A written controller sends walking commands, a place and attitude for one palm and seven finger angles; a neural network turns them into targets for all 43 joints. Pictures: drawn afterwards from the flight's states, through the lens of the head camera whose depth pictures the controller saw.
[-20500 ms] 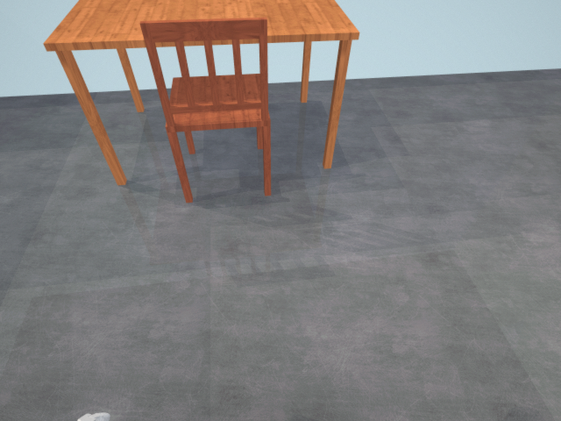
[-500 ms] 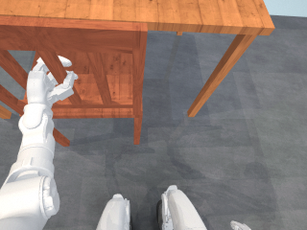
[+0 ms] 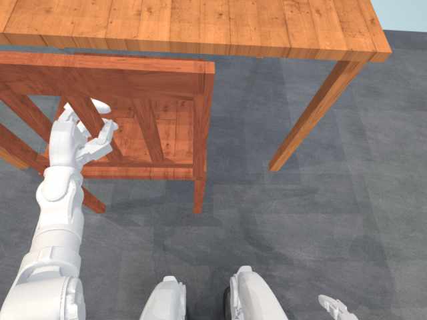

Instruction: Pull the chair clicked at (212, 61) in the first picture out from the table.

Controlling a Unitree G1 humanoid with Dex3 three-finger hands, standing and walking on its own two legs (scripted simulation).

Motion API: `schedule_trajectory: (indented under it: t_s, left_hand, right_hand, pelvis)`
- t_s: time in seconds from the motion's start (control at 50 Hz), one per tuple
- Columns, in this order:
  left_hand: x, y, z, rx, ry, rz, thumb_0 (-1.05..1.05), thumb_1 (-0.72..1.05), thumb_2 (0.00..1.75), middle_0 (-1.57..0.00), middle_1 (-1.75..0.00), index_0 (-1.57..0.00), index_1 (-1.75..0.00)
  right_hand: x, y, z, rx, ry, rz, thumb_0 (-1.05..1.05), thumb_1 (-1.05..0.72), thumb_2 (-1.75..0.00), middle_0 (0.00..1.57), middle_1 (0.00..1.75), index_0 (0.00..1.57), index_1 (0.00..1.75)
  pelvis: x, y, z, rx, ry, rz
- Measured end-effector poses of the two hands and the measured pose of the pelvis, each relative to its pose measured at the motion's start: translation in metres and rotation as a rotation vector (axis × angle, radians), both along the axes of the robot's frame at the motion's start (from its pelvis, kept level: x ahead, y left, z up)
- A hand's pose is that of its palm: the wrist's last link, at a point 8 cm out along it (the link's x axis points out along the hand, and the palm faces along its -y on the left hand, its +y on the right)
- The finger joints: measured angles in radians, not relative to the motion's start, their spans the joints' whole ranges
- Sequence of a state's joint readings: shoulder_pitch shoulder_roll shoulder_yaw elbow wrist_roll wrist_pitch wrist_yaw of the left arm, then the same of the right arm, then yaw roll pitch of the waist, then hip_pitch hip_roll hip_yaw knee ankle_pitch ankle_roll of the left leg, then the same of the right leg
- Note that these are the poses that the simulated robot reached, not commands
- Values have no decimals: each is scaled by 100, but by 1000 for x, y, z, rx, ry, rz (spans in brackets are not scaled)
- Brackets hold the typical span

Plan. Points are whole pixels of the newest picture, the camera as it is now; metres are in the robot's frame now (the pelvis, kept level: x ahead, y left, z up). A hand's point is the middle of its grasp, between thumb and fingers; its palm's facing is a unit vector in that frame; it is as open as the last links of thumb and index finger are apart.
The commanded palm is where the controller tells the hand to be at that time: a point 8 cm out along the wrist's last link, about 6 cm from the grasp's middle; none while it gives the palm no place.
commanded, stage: hook a spindle and tug to test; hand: left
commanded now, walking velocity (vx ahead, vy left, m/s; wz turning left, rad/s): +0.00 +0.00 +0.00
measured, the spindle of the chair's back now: (99, 132) +0.46 +0.21 -0.01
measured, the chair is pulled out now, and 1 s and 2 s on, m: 0.02 0.13 0.20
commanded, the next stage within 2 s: step backward, pulling the chair out in 0.06 s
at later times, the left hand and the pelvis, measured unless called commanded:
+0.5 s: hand (114, 144) +0.41 +0.17 +0.03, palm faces +0.11 -0.99 -0.09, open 5.5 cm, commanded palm +0.39 +0.21 +0.03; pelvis +0.01 +0.01 +0.08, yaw +2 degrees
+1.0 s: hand (142, 187) +0.34 +0.11 +0.03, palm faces +0.03 -0.99 -0.14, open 5.5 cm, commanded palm +0.33 +0.16 +0.03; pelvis -0.04 -0.01 +0.09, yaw +0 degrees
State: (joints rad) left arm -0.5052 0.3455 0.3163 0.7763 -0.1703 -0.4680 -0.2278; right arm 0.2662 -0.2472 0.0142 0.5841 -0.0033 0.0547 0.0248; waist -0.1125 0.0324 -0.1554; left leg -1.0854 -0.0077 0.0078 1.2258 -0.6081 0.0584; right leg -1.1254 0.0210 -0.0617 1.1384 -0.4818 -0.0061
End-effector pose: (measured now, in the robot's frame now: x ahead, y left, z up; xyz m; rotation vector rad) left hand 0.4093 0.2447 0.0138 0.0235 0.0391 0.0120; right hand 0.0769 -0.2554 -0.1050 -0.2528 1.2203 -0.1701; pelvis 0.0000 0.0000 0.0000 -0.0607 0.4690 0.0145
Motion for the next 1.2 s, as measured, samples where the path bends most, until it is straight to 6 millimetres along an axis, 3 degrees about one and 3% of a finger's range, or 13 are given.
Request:
schedule_trajectory:
  t_s: [0.2, 0.28, 0.38, 0.52, 0.64, 0.8, 1.0, 1.2]
  left_hand:
    - [-10, 1, 2, 22, 12, 7, 0, 67, 78, -42, -141, -40, -145]
    - [-10, -4, 16, 101, 191, 83, 2, 67, 80, -40, -133, -41, -145]
    - [-16, -15, 24, 19, 330, 174, 6, 69, 78, -29, -114, -44, -145]
    - [-20, -28, 29, 55, 401, 108, 6, 68, 74, -29, -110, -48, -145]
    - [-30, -38, 31, 98, 416, 62, 5, 67, 72, -31, -114, -49, -145]
    - [-54, -58, 31, 114, 428, 58, 3, 66, 72, -32, -116, -49, -145]
    - [-93, -80, 33, 110, 447, 59, 3, 66, 71, -29, -117, -49, -145]
    - [-133, -88, 33, 115, 454, 60, 3, 65, 73, -29, -116, -49, -145]
  right_hand:
    - [9, -1, 1, -7, -24, 6, 1, -91, -89, 20, 30, 21, 30]
    - [8, 9, 25, -14, 3, -43, 1, -91, -89, 20, 30, 21, 30]
    - [4, 14, 62, -32, 23, -61, 1, -91, -89, 20, 30, 21, 30]
    - [-15, 0, 86, -102, 50, -90, 1, -90, -89, 20, 30, 21, 30]
    - [-33, -8, 83, -103, 56, -124, 1, -90, -89, 20, 30, 21, 30]
    - [-49, -3, 72, -42, 51, -154, 1, -90, -89, 20, 30, 21, 30]
    - [-59, -18, 72, -55, -32, -137, 1, -90, -89, 20, 30, 21, 30]
    - [-72, -31, 73, -63, -101, -109, 1, -91, -89, 20, 30, 21, 30]
  pelvis:
    - [-1, -1, 2, 5, -25, 6]
    - [1, 1, 32, 15, -105, 20]
    - [12, 4, 66, 20, -153, 22]
    - [11, 9, 83, 14, -204, 20]
    - [5, 10, 85, 31, -248, -12]
    - [-10, -1, 88, 37, -275, -29]
    - [-41, -10, 87, 58, -307, -19]
    - [-65, -16, 85, 66, -362, -9]
